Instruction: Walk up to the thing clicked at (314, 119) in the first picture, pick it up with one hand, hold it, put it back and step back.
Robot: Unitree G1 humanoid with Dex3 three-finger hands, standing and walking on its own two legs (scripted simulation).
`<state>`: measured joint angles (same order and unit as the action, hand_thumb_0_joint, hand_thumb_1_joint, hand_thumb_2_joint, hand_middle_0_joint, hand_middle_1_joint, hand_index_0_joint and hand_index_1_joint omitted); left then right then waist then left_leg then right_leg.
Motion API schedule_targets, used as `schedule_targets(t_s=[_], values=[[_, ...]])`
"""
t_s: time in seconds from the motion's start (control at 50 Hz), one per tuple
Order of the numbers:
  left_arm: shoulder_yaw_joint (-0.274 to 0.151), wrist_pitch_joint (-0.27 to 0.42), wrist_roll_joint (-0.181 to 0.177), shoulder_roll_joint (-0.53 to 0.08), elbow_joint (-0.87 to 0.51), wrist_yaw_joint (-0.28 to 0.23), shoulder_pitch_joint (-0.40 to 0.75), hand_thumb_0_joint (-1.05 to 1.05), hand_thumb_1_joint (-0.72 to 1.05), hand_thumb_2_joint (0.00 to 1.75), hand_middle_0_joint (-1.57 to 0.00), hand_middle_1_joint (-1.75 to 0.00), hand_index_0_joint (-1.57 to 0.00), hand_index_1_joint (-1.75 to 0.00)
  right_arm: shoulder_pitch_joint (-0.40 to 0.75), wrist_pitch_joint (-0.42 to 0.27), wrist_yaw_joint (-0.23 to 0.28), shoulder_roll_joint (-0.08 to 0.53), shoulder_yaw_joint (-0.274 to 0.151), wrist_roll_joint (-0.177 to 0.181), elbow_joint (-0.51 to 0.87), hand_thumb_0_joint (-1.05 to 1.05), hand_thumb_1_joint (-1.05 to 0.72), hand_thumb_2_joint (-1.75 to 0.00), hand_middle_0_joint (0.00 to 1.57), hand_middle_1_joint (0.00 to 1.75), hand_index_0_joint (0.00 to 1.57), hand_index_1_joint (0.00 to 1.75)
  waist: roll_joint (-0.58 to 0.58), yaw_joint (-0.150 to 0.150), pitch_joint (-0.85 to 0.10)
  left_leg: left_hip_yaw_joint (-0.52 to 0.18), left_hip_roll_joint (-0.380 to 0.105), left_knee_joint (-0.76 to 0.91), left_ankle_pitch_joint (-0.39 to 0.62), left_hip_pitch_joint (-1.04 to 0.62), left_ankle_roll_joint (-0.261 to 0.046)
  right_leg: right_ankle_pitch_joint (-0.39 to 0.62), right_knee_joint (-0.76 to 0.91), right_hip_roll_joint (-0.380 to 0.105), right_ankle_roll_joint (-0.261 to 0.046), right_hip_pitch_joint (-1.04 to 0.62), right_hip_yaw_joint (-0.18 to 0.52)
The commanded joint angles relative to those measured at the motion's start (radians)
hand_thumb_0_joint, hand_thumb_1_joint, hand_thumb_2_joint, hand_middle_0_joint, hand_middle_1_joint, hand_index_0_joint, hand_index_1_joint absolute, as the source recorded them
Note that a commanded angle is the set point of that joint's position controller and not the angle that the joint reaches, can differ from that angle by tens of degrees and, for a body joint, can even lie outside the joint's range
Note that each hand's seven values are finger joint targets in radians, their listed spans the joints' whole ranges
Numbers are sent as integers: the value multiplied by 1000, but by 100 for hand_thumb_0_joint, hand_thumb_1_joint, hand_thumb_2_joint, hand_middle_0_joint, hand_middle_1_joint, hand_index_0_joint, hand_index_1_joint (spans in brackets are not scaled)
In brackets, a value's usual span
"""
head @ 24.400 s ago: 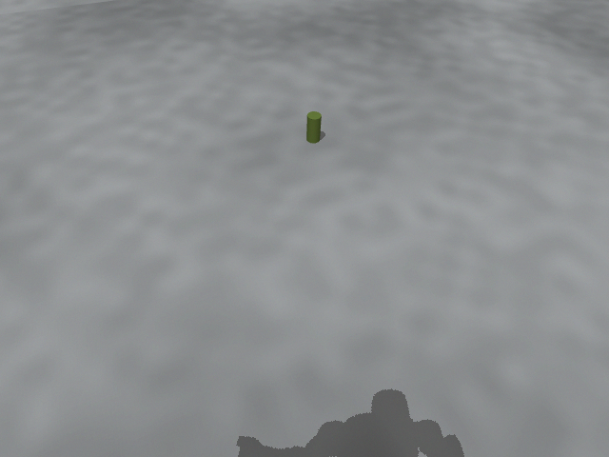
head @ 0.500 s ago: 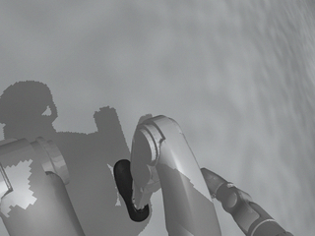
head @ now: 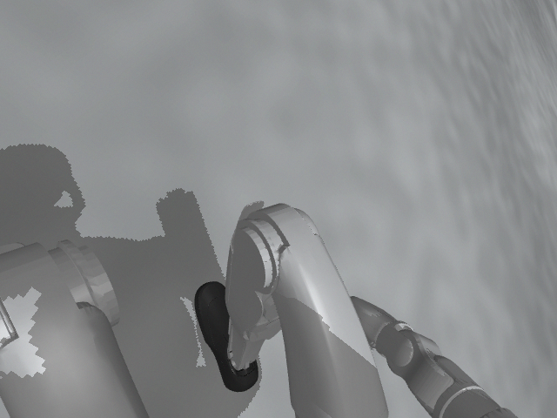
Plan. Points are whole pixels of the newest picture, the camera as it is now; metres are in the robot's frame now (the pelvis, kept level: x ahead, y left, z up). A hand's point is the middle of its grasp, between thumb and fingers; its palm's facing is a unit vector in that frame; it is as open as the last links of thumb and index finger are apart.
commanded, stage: loosen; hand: left
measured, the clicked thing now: out of the picture +0.41 +0.30 -0.20
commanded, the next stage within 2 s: open in 0.08 s
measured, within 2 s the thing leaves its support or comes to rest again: rests again in 0.60 s
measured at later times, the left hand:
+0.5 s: hand out of the picture +0.41 +0.30 -0.18, palm faces +0.44 -0.90 +0.03, open 12.7 cm
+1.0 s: hand out of the picture +0.38 +0.38 -0.09, palm faces +0.45 -0.89 -0.03, open 16.8 cm
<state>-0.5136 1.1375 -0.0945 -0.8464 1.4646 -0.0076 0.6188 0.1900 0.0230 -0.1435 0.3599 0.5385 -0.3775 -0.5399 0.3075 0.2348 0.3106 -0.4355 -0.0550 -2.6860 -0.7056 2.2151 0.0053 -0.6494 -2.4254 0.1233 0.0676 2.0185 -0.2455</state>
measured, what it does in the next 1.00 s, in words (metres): stands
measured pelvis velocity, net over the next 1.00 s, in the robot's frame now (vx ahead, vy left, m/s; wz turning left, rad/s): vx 0.00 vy -0.01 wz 0.04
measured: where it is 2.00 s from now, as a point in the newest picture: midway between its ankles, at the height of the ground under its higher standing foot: (163, 395)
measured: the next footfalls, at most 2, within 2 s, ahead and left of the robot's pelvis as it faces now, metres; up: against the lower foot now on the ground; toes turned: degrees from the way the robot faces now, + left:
none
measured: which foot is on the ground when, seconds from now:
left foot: down 0.00-1.00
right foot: down 0.00-1.00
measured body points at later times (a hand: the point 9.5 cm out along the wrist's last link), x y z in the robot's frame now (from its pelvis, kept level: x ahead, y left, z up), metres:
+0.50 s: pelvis +0.00 +0.00 +0.00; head +0.21 +0.21 +0.33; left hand +0.39 +0.35 -0.18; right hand +0.19 -0.23 -0.02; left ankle +0.08 +0.13 -0.25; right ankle +0.14 -0.13 -0.24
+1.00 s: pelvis +0.00 -0.01 +0.01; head +0.17 +0.19 +0.38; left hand +0.35 +0.42 -0.09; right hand +0.20 -0.23 -0.02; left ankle +0.08 +0.13 -0.25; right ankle +0.14 -0.13 -0.24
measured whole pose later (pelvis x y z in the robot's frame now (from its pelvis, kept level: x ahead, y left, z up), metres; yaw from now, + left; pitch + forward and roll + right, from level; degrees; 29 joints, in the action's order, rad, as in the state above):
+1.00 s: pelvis +0.00 -0.01 +0.01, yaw +2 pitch +14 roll -17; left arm -0.54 0.87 -0.16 -0.79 1.08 0.15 0.52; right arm 0.07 0.05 -0.12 0.35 0.38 -0.25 -0.56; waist 0.21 0.16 0.16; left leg -0.36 -0.06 -2.61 -0.68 2.25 0.00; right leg -0.65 -2.40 0.09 0.05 2.06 -0.20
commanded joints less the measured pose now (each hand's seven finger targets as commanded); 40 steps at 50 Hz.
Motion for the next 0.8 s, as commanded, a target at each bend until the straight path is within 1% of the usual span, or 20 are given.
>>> schedule_targets(t_s=[0.0, 0.02, 0.06, 0.1, 0.16, 0.24, 0.32, 0.38, 0.46, 0.48, 0.5, 0.52, 0.58, 0.6, 0.62, 0.64, 0.68, 0.72, 0.76, 0.78], values=[[19, 70, 1, -129, -128, 1, 208, 0, -13, 74, -97, -92, -96, -91, -5, 11, 18, 362, -132, -5, 10, 0, -91, -90, 20, 30, 20, 30, -565, 131, -495, 104, -57, 346, 77, -390, 28, 164, 166, 26, -67, -185, -143], [13, 69, -2, -131, -123, 2, 197, 0, -5, 82, -103, -98, -103, -98, -6, 11, 18, 360, -132, -3, 7, 0, -91, -90, 20, 30, 20, 30, -559, 126, -497, 105, -57, 346, 81, -387, 28, 165, 166, 26, -67, -190, -142], [16, 71, -5, -132, -125, 4, 202, 0, -15, 69, -90, -82, -92, -83, -5, 9, 17, 361, -129, -3, 10, 0, -93, -90, 20, 30, 20, 30, -557, 126, -496, 104, -57, 346, 67, -376, 26, 155, 168, 28, -68, -190, -144], [12, 72, -1, -142, -118, 4, 205, 0, 1, 83, -102, -97, -102, -97, -4, 9, 19, 365, -129, -5, 8, 0, -91, -90, 20, 30, 20, 30, -564, 130, -499, 98, -59, 351, 74, -395, 29, 160, 164, 26, -67, -185, -148], [12, 72, -2, -150, -114, 2, 205, 0, -2, 63, -91, -81, -92, -80, 0, 10, 19, 365, -126, -3, 11, 0, -92, -90, 20, 30, 20, 30, -562, 127, -476, 102, -56, 347, 46, -366, 24, 143, 169, 28, -68, -175, -147], [13, 73, -7, -140, -119, 5, 215, 0, -22, 52, -70, -62, -69, -62, -6, 8, 22, 364, -127, -5, 8, 0, -92, -90, 20, 30, 20, 30, -552, 135, -488, 106, -55, 340, 57, -371, 22, 152, 179, 30, -67, -189, -146], [-2, 78, -4, -155, -115, -1, 184, 0, -29, 38, -58, -46, -57, -48, -7, 11, 20, 365, -124, -5, 11, 0, -91, -90, 20, 30, 20, 30, -577, 117, -507, 93, -60, 352, 92, -403, 32, 175, 155, 27, -69, -193, -151], [-2, 81, -3, -146, -119, -1, 177, 0, -34, 34, -54, -42, -52, -44, -1, 14, 20, 368, -123, -8, 12, 0, -91, -90, 20, 30, 20, 30, -592, 118, -486, 91, -60, 359, 98, -406, 36, 176, 151, 24, -69, -191, -153], [-4, 77, -6, -154, -124, -2, 183, 0, -41, 30, -46, -36, -45, -38, -5, 16, 21, 363, -117, -10, 16, 0, -92, -90, 20, 30, 20, 30, -583, 123, -511, 101, -59, 343, 120, -410, 32, 192, 163, 27, -68, -214, -151], [-11, 76, -9, -165, -128, -2, 179, 0, -40, 28, -44, -33, -42, -35, -3, 17, 21, 365, -118, -8, 15, 0, -92, -90, 20, 30, 20, 30, -583, 116, -501, 106, -57, 341, 103, -390, 29, 180, 167, 28, -69, -212, -149], [-1, 74, -10, -149, -130, 1, 171, 0, -42, 26, -40, -30, -38, -32, -2, 16, 21, 361, -118, -8, 15, 0, -92, -90, 20, 30, 20, 30, -578, 115, -509, 111, -58, 334, 114, -396, 28, 191, 170, 29, -68, -221, -145], [-16, 72, -10, -165, -116, -1, 174, 0, -38, 30, -36, -32, -35, -33, -7, 17, 22, 365, -115, -10, 13, 0, -92, -90, 20, 30, 20, 30, -570, 122, -512, 108, -56, 331, 107, -385, 27, 186, 171, 30, -67, -224, -150], [-17, 72, -5, -184, -147, -5, 184, 0, -33, 27, -30, -26, -29, -27, -6, 20, 25, 365, -117, -10, 13, 0, -92, -90, 20, 30, 20, 30, -587, 116, -515, 110, -58, 335, 110, -394, 27, 186, 169, 28, -68, -222, -149], [-10, 73, -7, -169, -169, -2, 178, 0, -32, 27, -27, -24, -26, -25, -4, 20, 24, 364, -117, -8, 13, 0, -91, -90, 20, 30, 20, 30, -601, 109, -515, 103, -61, 346, 117, -403, 32, 189, 159, 26, -69, -217, -149], [-24, 67, -6, -187, -172, 0, 155, 0, -34, 26, -26, -24, -25, -25, -9, 23, 26, 362, -120, -6, 13, 0, -91, -90, 20, 30, 20, 30, -608, 94, -527, 106, -62, 349, 106, -415, 31, 175, 162, 28, -70, -213, -149], [-71, 65, -5, -253, -236, -3, 164, 0, -32, 25, -24, -21, -22, -23, -15, 24, 30, 370, -130, -5, 14, 0, -91, -90, 20, 30, 20, 30, -649, 76, -552, 116, -63, 350, 132, -437, 33, 196, 158, 25, -72, -230, -137], [-103, 52, 0, -281, -296, 2, 148, 0, -36, 22, -21, -18, -20, -20, -25, 30, 29, 369, -141, 0, 16, 0, -92, -90, 20, 30, 20, 30, -683, 63, -584, 118, -64, 368, 154, -453, 38, 206, 144, 20, -76, -228, -133], [-120, 21, -6, -261, -353, 14, 119, 0, -36, 18, -17, -13, -15, -15, -41, 35, 28, 363, -163, 10, 21, 0, -92, -90, 20, 30, 20, 30, -720, 49, -610, 130, -63, 384, 166, -475, 42, 212, 145, 15, -80, -220, -122], [-106, -18, -9, -236, -421, 35, 109, 0, -40, 16, -14, -11, -12, -13, -51, 37, 30, 361, -195, 28, 20, 0, -92, -91, 20, 30, 20, 30, -757, 36, -620, 136, -63, 411, 149, -491, 46, 198, 143, 7, -84, -179, -109], [-100, -43, -12, -227, -461, 48, 107, 0, -43, 15, -15, -11, -12, -13, -68, 39, 32, 359, -212, 36, 20, 0, -92, -91, 20, 30, 20, 30, -764, 32, -657, 142, -61, 416, 148, -502, 44, 200, 153, 7, -85, -184, -102]])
